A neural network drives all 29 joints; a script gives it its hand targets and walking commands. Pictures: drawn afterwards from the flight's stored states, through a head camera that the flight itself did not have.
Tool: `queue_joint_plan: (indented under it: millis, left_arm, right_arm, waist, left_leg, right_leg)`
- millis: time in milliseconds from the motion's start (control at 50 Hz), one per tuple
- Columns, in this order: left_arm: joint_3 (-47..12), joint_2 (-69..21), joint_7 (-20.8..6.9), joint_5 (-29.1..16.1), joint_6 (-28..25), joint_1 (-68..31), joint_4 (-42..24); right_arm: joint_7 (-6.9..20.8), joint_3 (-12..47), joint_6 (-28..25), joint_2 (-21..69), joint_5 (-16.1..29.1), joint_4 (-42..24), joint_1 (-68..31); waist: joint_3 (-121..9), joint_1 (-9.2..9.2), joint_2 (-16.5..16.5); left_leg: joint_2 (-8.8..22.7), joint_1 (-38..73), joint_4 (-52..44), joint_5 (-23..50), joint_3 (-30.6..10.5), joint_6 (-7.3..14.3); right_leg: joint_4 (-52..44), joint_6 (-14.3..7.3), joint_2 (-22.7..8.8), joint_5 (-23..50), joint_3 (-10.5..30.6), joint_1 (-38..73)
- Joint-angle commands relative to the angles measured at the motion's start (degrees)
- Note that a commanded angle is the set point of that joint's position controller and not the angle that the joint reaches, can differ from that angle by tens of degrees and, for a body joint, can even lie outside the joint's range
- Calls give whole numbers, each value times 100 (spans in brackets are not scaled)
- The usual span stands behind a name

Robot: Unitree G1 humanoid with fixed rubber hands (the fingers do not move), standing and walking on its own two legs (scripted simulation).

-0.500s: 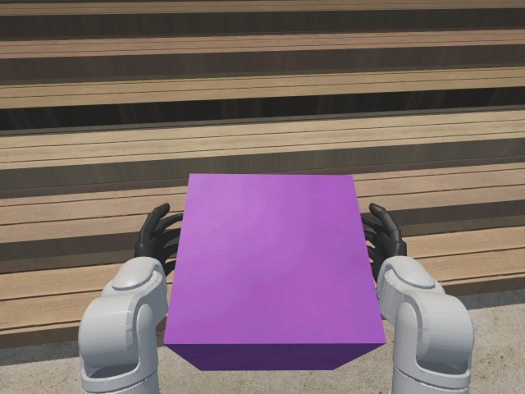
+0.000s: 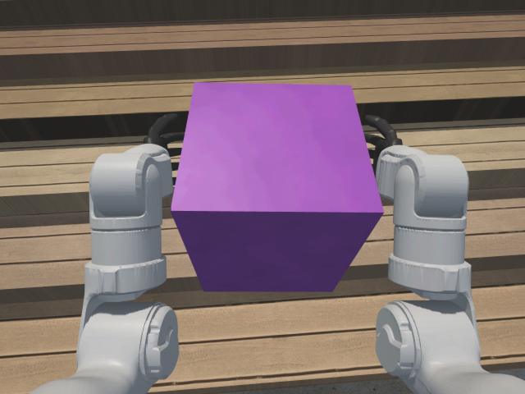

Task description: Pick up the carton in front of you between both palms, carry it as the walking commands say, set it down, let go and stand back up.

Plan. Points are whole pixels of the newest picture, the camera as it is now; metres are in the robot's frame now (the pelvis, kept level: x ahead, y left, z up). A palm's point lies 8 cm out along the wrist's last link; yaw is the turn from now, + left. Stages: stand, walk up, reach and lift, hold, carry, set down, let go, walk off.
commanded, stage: carry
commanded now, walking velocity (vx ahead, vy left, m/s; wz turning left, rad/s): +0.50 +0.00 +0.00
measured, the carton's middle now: (270, 197) +0.38 +0.00 +0.11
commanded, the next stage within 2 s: none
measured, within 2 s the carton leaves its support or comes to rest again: neither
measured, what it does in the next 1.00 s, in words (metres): climbs: left foot 0.11 m higher, then right foot 0.11 m higher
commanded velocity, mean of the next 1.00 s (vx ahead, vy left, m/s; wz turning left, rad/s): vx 0.16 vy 0.00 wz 0.00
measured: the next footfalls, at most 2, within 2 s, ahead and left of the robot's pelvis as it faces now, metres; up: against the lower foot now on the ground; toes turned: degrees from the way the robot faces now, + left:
left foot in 0.40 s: +0.46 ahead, +0.09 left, +0.11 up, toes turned +3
right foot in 0.76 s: +0.60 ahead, -0.10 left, +0.23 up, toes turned -6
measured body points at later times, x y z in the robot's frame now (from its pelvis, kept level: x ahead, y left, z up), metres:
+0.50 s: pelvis +0.34 +0.02 +0.07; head +0.43 +0.00 +0.50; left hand +0.75 +0.13 +0.18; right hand +0.72 -0.17 +0.18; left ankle +0.42 +0.08 -0.60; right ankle +0.15 -0.08 -0.51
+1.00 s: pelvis +0.58 -0.03 +0.22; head +0.65 +0.00 +0.67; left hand +0.96 +0.17 +0.36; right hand +1.01 -0.13 +0.38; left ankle +0.51 +0.06 -0.38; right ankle +0.56 -0.09 -0.49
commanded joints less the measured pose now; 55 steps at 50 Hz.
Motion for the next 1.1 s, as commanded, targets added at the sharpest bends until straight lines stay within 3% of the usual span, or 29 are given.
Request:
queue_joint_plan:
  millis: [0,20,60,120,220,280,320,340,380,400,420,440,460,520,560,600,620,680,740,780,820,840,860,880,900,940,1000,1040,1080]
  left_arm:
    - [-3138,-5592,-1246,-2533,-16,-3797,112]
    - [-3141,-5849,-1278,-2639,-45,-3964,-80]
    - [-3222,-6298,-1309,-2818,-75,-4574,-662]
    - [-3254,-6430,-1267,-2822,-84,-4604,-1234]
    - [-3601,-5984,-1201,-2570,-169,-3982,-1805]
    - [-3864,-5716,-1286,-2700,-178,-3838,-1814]
    - [-3913,-5649,-1359,-2740,-152,-3724,-1634]
    - [-3895,-5655,-1382,-2714,-113,-3622,-1442]
    - [-3883,-5678,-1431,-2630,-113,-3504,-1281]
    - [-3851,-5758,-1446,-2606,-130,-3644,-1264]
    - [-3883,-5917,-1443,-2487,-158,-3654,-1296]
    - [-3741,-5777,-1393,-2388,-179,-3240,-1130]
    - [-3536,-5629,-1330,-2150,-211,-3157,-1092]
    - [-3192,-5434,-1166,-1695,-299,-3260,-1356]
    - [-3030,-5156,-1042,-1418,-369,-2919,-1262]
    - [-2926,-4867,-947,-1124,-438,-2680,-1121]
    - [-2912,-4785,-899,-1011,-439,-2672,-1043]
    - [-3014,-4630,-842,-989,-305,-2780,-805]
    - [-3106,-4739,-901,-1264,-89,-3036,-325]
    - [-3134,-4977,-961,-1525,2,-3422,-68]
    - [-3270,-5411,-1031,-1797,-19,-3719,61]
    - [-3428,-5746,-1080,-2033,-74,-3921,-131]
    - [-3563,-6065,-1121,-2224,-111,-4014,-292]
    - [-3645,-6198,-1140,-2398,-118,-4200,-422]
    - [-3745,-6368,-1142,-2654,-86,-4227,-543]
    - [-3786,-6551,-1155,-2896,-42,-4492,-683]
    - [-3876,-6847,-1244,-3292,-131,-4956,-726]
    - [-3972,-7093,-1347,-3466,-226,-5530,-727]
    - [-3959,-7172,-1435,-3532,-305,-5491,-573]
  right_arm:
    - [1194,3239,-20,5762,2352,34,-3956]
    - [1153,3229,-20,5907,2340,-106,-4192]
    - [1062,3176,-71,6216,2274,-413,-4561]
    - [924,3093,-127,6229,2006,-700,-4162]
    - [829,3420,-253,5847,1638,-1113,-3478]
    - [815,3623,-274,5464,1527,-1151,-3363]
    - [831,3711,-247,5384,1517,-1017,-3317]
    - [847,3772,-225,5411,1596,-861,-3178]
    - [937,3988,-235,5687,1803,-914,-3129]
    - [988,4051,-289,5824,1896,-1000,-3305]
    - [1056,4172,-325,6015,2099,-1012,-3451]
    - [1145,4168,-374,6287,2330,-750,-2936]
    - [1196,4248,-439,6361,2431,-863,-3088]
    - [1276,4479,-531,6802,2998,-1686,-4096]
    - [1330,4543,-549,6806,3207,-1831,-4326]
    - [1381,4535,-524,6650,3334,-1807,-4410]
    - [1408,4493,-494,6539,3367,-1760,-4492]
    - [1489,4204,-342,6260,3152,-1115,-4207]
    - [1524,3805,-144,6025,2881,-272,-3867]
    - [1530,3495,-32,5971,2669,68,-4022]
    - [1536,3257,18,5975,2572,81,-4288]
    - [1536,3195,13,6061,2489,-135,-4446]
    - [1519,3142,32,6107,2359,-324,-4552]
    - [1481,3068,63,6181,2237,-335,-4613]
    - [1418,2887,89,5988,2034,-219,-4377]
    - [1271,2428,100,5545,1563,293,-3497]
    - [1136,1952,-57,5079,890,658,-2852]
    - [1119,1770,-191,4873,559,791,-2889]
    - [1121,1732,-279,4945,405,961,-2943]
  waist:
    - [-3448,302,-1893]
    - [-3231,315,-1457]
    - [-2919,233,-661]
    - [-3101,208,-632]
    - [-2931,593,-610]
    - [-2378,442,-594]
    - [-2062,189,-475]
    - [-2267,-19,-901]
    - [-3350,-764,-1660]
    - [-3960,-1214,-805]
    - [-4368,-1123,836]
    - [-4653,-1019,1712]
    - [-5021,-1248,1523]
    - [-3481,-932,26]
    - [-3117,-861,-100]
    - [-2862,-758,-420]
    - [-3004,-776,-45]
    - [-2988,-491,794]
    - [-2516,-656,621]
    - [-2437,-338,806]
    - [-3080,139,570]
    - [-3213,439,240]
    - [-2966,727,-794]
    - [-2924,831,-1577]
    - [-2816,882,-1247]
    - [-2491,770,-325]
    - [-2484,778,-132]
    - [-2318,388,451]
    - [-2781,-114,-424]
  left_leg:
    - [-643,-3075,4146,-120,-689,151]
    - [-321,-3530,4509,223,-937,285]
    - [-110,-3930,4480,615,-857,368]
    - [-62,-4295,4477,888,-701,351]
    - [-20,-7006,6492,-323,-411,530]
    - [125,-6989,5624,-304,-138,588]
    - [-83,-4385,2905,420,308,626]
    - [-468,-3017,2163,1155,711,718]
    - [-809,-1152,1010,2070,753,684]
    - [-921,-52,-510,3228,549,709]
    - [394,2112,-1288,6862,-1328,1351]
    - [1742,3389,-1068,10725,-3739,2392]
    - [1764,3841,-755,10748,-3955,2522]
    - [1149,2884,-1024,5657,-3129,1490]
    - [1074,2639,-1335,5244,-2641,1337]
    - [991,2123,-1552,6089,-2159,1236]
    - [955,2093,-1612,7019,-1867,1320]
    - [1005,2511,-1641,7136,-1471,1258]
    - [1078,3010,-1621,7029,-1438,1083]
    - [839,1993,-1414,8398,-718,825]
    - [420,1036,-509,8357,-301,248]
    - [100,99,5,7201,-321,-20]
    - [-399,-1400,1061,2719,-436,-159]
    - [-727,-2808,3109,-223,-1060,-310]
    - [-834,-3705,4243,-1084,-1658,-215]
    - [-653,-4805,4360,-1152,-1592,175]
    - [-383,-4864,3829,-813,-1390,81]
    - [-344,-3109,745,334,-650,-83]
    - [-662,-225,-404,1969,-129,215]
  right_leg:
    - [-1038,-1267,-2289,1203,4241,5090]
    - [-1089,-1223,-2092,724,3884,4874]
    - [-846,-883,-1736,1387,2985,4409]
    - [-806,-733,-1511,1576,2396,4471]
    - [-676,-1111,-1758,2205,2526,5859]
    - [-1226,-804,-1374,1714,2030,5228]
    - [-1875,-666,-812,3654,815,3252]
    - [-1583,-571,-711,6139,333,2773]
    - [233,-264,-889,8274,198,3248]
    - [2233,128,-511,7783,40,3427]
    - [4498,547,249,974,635,1604]
    - [7044,769,1124,-1716,1461,-612]
    - [8122,582,1137,-1950,2200,-1302]
    - [7267,62,364,-1759,1822,-2678]
    - [6470,74,221,-1783,1478,-2719]
    - [4650,174,93,-1906,922,-2129]
    - [4787,175,198,-1575,540,-1968]
    - [4354,164,-63,-1666,657,-2341]
    - [3170,156,-81,-1436,538,-2647]
    - [1488,153,466,-1751,-47,-803]
    - [424,-79,526,269,332,1538]
    - [-53,-306,388,873,834,2636]
    - [-608,-741,-113,2554,1806,3513]
    - [-232,-1448,-887,4870,2696,4306]
    - [297,-1454,-1111,5447,2819,4561]
    - [363,-800,-1098,3861,2797,4824]
    - [-62,-568,-1126,2763,2629,4867]
    - [-433,-502,-1027,2877,2073,3590]
    - [118,-282,-919,4810,1251,2074]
